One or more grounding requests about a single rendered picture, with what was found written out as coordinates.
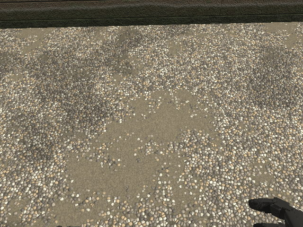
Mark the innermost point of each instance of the right robot hand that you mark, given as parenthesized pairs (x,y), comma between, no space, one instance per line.
(278,208)

